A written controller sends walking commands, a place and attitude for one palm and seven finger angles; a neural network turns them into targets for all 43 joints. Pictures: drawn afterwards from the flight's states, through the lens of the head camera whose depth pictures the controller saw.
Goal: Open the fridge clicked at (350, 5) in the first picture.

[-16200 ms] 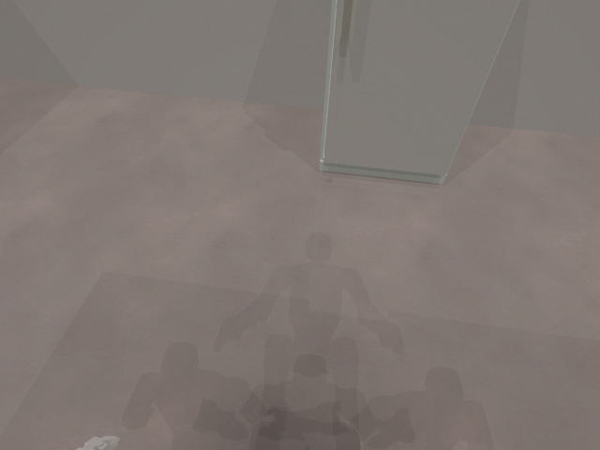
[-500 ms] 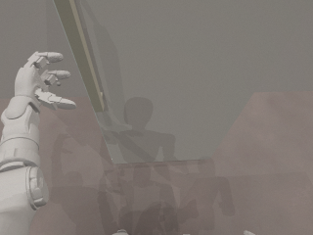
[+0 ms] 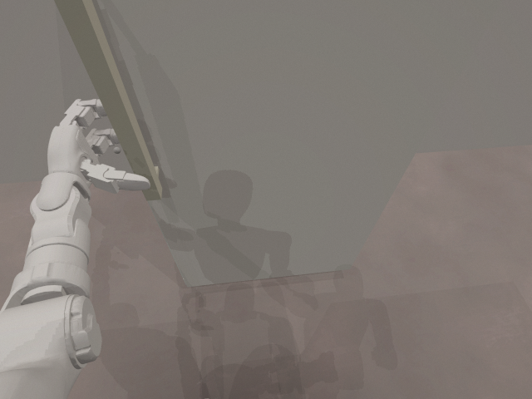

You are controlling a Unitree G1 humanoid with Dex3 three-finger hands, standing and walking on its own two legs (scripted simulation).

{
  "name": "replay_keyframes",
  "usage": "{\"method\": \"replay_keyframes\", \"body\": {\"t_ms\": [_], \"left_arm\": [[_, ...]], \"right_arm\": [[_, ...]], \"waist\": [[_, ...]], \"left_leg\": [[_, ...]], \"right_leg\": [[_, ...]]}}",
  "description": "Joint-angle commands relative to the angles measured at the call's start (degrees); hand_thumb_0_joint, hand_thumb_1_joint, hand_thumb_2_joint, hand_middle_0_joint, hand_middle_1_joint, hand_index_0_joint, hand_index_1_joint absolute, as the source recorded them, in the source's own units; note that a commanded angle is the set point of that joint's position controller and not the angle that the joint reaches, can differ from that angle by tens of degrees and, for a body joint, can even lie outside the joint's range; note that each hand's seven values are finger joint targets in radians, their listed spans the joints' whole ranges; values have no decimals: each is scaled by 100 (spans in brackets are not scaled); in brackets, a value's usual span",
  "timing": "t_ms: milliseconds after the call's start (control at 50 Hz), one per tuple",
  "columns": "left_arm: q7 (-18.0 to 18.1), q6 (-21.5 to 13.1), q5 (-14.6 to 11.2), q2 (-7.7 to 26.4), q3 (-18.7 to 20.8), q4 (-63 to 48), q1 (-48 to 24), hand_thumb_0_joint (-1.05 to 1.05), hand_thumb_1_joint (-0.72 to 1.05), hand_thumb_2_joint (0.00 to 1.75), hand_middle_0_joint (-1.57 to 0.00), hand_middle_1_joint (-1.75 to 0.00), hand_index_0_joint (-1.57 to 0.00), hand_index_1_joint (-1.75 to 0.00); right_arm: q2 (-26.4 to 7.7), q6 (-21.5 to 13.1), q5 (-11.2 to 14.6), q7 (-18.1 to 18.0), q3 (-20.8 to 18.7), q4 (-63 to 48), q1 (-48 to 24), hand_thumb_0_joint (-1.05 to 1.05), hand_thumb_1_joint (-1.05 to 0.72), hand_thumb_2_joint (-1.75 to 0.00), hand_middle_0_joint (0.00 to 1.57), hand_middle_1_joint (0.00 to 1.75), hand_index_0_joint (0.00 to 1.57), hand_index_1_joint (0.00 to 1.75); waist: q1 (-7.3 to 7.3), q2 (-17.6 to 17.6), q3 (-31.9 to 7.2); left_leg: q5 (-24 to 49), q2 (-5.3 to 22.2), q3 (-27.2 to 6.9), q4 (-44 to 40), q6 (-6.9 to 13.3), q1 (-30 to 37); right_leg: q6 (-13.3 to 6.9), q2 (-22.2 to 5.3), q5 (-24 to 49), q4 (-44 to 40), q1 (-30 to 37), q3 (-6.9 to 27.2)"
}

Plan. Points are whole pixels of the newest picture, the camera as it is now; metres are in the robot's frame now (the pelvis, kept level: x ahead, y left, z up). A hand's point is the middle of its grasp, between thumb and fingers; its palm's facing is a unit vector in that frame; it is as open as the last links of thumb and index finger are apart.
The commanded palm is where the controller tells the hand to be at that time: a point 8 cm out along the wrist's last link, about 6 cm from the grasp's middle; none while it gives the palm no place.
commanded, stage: feel for the door with the fingertips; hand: left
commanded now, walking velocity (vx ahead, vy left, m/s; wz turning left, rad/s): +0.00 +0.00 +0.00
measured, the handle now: (125, 108) +0.51 +0.20 +0.15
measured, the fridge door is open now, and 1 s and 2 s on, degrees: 0 0 0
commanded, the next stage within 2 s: slide the fingers in behind the handle in 0.54 s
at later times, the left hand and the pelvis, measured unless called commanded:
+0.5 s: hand (110, 140) +0.47 +0.23 +0.13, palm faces +0.08 -1.00 +0.01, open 14.0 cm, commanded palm +0.45 +0.28 +0.13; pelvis +0.00 +0.00 +0.00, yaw +1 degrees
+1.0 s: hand (115, 143) +0.47 +0.22 +0.12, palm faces +0.08 -1.00 +0.01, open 14.0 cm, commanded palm +0.44 +0.27 +0.13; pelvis +0.00 +0.01 +0.00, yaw +0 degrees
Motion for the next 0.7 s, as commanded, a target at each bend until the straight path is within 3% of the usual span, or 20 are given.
{"method": "replay_keyframes", "body": {"t_ms": [0,40,60,120,160,240,320,400,420,440,480,520,560,600,640,680], "left_arm": [[50,-490,-44,1812,232,-1254,-2587,0,-50,30,-30,-120,-30,-120],[-29,-479,-78,1785,168,-1013,-2807,0,-50,30,-30,-120,-30,-120],[-78,-482,-93,1708,75,-976,-2948,0,-50,30,-30,-120,-30,-120],[-196,-490,-135,1838,148,-719,-2971,0,-50,30,-30,-120,-30,-120],[-267,-481,-139,1645,-66,-608,-3166,0,-50,30,-30,-120,-30,-120],[-310,-510,-161,1732,0,-439,-3270,0,-50,30,-30,-120,-30,-120],[-257,-545,-103,1685,-105,-457,-3581,0,-50,30,-30,-120,-30,-120],[-147,-653,-66,2014,205,-584,-3563,0,-50,30,-30,-120,-30,-120],[-142,-659,-46,1912,132,-604,-3550,0,-50,30,-30,-120,-30,-120],[-137,-650,-48,1808,80,-562,-3508,0,-50,30,-30,-120,-30,-120],[-99,-635,-29,2129,355,-437,-3267,0,-50,30,-30,-120,-30,-120],[-134,-602,3,2030,190,-458,-3507,0,-50,30,-30,-120,-30,-120],[-135,-543,11,1950,117,-304,-3516,0,-50,30,-30,-120,-30,-120],[-120,-578,23,2040,173,-388,-3644,0,-50,30,-30,-120,-30,-120],[-127,-542,32,2100,209,-221,-3586,0,-50,30,-30,-120,-30,-120],[-143,-597,21,1967,145,-275,-3568,0,-50,30,-30,-120,-30,-120]], "right_arm": [[-921,-215,19,-77,-320,-524,270,0,-90,-90,20,30,20,30],[-946,-212,29,-97,-322,-468,292,0,-90,-90,20,30,20,30],[-940,-223,25,-100,-311,-461,278,0,-90,-90,20,30,20,30],[-975,-215,34,-128,-312,-422,311,0,-90,-90,20,30,20,30],[-970,-220,43,-127,-304,-400,303,0,-90,-90,20,30,20,30],[-1002,-206,23,-131,-310,-359,374,0,-90,-90,20,30,20,30],[-1005,-194,4,-118,-312,-326,415,0,-90,-90,20,30,20,30],[-1033,-170,-36,-96,-339,-310,502,0,-90,-90,20,30,20,30],[-1019,-163,-37,-82,-337,-330,490,0,-90,-90,20,30,20,30],[-1002,-159,-41,-65,-329,-320,487,0,-90,-90,20,30,20,30],[-1049,-126,-51,-66,-340,-340,550,0,-90,-90,20,30,20,30],[-1027,-93,-26,-80,-333,-337,524,0,-90,-90,20,30,20,30],[-1030,-83,-25,-87,-326,-322,548,0,-90,-90,20,30,20,30],[-1045,-100,-44,-92,-331,-303,583,0,-90,-90,20,30,20,30],[-1052,-100,-41,-92,-318,-293,614,0,-90,-90,20,30,20,30],[-1034,-114,-57,-84,-324,-307,628,0,-90,-90,20,30,20,30]], "waist": [[74,209,-1933],[-28,127,-1796],[-44,240,-1810],[-63,124,-1838],[-152,161,-1706],[-128,148,-1892],[-208,443,-1941],[-84,390,-2411],[-92,576,-2424],[-93,570,-2337],[-41,234,-2291],[-150,344,-2132],[-170,353,-1903],[-177,473,-2084],[-190,348,-1966],[-171,421,-1998]], "left_leg": [[1494,-289,-156,-466,236,1192],[1321,-281,-163,-459,244,1174],[1262,-291,-166,-467,240,1202],[1279,-290,-177,-425,246,1157],[1200,-297,-187,-412,253,1148],[1343,-288,-256,-359,237,1224],[1341,-287,-291,-315,226,1321],[1705,-272,-346,-247,211,1463],[1757,-267,-342,-254,190,1537],[1765,-271,-319,-241,191,1509],[1791,-272,-305,-241,231,1309],[1618,-259,-284,-282,224,1255],[1406,-250,-304,-328,216,1178],[1459,-253,-325,-311,212,1280],[1320,-248,-324,-324,218,1144],[1412,-241,-360,-316,206,1266]], "right_leg": [[-116,221,1952,-451,817,11],[-98,215,1820,-505,660,21],[-100,209,1767,-522,642,34],[-97,195,1802,-522,640,43],[-90,193,1717,-552,486,46],[-108,198,1732,-480,438,15],[-108,200,1601,-455,203,4],[-121,224,1837,-337,386,-12],[-127,226,1830,-321,314,-31],[-125,232,1851,-336,308,-31],[-120,254,1947,-342,485,-34],[-97,243,1838,-381,366,-24],[-106,247,1608,-427,224,-42],[-111,241,1599,-406,215,-35],[-106,244,1492,-429,194,-36],[-134,252,1478,-397,144,-70]]}}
